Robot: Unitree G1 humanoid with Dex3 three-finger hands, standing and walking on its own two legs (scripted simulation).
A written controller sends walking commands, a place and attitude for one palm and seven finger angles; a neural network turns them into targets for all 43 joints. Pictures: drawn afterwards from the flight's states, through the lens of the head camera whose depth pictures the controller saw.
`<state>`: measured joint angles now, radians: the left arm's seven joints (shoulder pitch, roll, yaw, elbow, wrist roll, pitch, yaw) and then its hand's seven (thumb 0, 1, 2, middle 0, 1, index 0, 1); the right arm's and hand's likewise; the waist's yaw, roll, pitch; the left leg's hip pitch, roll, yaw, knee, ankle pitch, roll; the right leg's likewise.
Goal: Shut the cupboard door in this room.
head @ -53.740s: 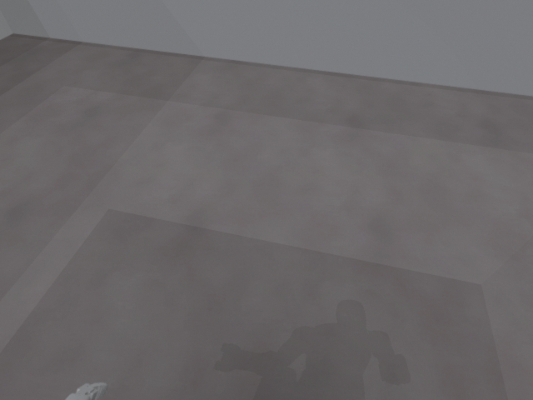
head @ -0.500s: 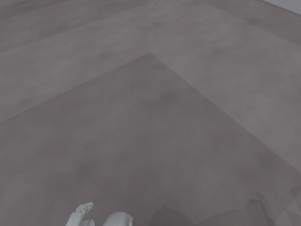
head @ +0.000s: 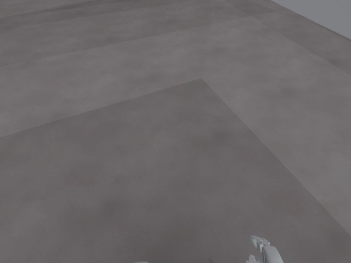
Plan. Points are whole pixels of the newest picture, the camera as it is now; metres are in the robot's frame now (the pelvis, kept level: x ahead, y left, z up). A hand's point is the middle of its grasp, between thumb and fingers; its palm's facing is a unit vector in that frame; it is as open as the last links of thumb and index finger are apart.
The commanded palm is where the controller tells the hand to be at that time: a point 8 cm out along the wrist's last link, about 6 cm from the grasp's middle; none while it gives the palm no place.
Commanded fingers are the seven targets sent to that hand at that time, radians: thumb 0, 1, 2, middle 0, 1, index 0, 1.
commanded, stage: turn to face it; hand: left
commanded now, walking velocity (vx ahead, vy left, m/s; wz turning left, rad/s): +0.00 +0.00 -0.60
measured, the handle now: out of the picture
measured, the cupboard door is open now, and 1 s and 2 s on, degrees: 57 57 57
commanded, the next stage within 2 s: none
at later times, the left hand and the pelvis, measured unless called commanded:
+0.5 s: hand (106, 254) +0.16 +0.20 -0.17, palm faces -0.25 -0.94 -0.23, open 7.4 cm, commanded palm none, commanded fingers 0.00 0.90 0.90 -0.20 -0.30 -0.20 -0.30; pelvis +0.02 +0.01 +0.00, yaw -18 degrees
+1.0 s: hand (148, 242) +0.19 +0.10 -0.15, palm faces -0.57 -0.79 -0.23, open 7.4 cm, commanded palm none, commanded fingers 0.00 0.90 0.90 -0.20 -0.30 -0.20 -0.30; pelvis +0.00 +0.00 +0.00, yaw -35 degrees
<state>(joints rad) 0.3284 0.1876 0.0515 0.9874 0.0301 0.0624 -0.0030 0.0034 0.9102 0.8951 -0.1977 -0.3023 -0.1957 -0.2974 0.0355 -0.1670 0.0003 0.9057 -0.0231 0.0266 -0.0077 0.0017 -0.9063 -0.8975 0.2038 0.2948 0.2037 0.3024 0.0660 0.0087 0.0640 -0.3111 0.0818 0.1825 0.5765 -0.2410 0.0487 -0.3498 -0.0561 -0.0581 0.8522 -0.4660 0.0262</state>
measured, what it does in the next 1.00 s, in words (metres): steps on the spot, turning right: right foot, then left foot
